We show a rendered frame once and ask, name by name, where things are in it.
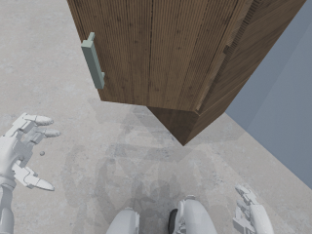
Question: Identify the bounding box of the right robot hand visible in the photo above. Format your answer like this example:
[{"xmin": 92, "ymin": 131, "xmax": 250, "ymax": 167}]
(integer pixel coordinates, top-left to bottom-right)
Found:
[{"xmin": 232, "ymin": 183, "xmax": 274, "ymax": 234}]

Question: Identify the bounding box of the left robot hand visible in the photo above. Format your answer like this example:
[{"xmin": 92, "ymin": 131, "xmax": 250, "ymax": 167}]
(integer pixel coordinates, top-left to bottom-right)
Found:
[{"xmin": 0, "ymin": 112, "xmax": 61, "ymax": 191}]

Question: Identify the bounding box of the robot thigh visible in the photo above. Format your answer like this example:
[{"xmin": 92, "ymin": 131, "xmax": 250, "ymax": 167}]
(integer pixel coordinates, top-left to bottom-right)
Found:
[
  {"xmin": 105, "ymin": 210, "xmax": 139, "ymax": 234},
  {"xmin": 177, "ymin": 199, "xmax": 217, "ymax": 234}
]

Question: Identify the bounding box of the right robot thigh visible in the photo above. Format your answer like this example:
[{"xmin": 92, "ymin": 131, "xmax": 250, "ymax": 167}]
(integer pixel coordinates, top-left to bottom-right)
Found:
[{"xmin": 177, "ymin": 199, "xmax": 217, "ymax": 234}]

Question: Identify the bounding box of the left robot thigh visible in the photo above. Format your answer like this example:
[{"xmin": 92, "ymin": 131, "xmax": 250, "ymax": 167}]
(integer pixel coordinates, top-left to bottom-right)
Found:
[{"xmin": 105, "ymin": 210, "xmax": 139, "ymax": 234}]

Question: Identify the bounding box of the cupboard door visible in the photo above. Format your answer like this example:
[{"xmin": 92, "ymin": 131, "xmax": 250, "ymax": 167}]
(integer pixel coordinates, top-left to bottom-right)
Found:
[{"xmin": 66, "ymin": 0, "xmax": 247, "ymax": 112}]

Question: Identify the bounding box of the handle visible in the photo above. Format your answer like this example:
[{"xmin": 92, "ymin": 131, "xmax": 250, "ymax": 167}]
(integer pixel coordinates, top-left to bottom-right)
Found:
[{"xmin": 81, "ymin": 32, "xmax": 105, "ymax": 90}]

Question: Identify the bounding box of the robot left forearm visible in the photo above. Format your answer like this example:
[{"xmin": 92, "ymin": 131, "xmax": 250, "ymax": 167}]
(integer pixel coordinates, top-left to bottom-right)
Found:
[{"xmin": 0, "ymin": 175, "xmax": 17, "ymax": 234}]

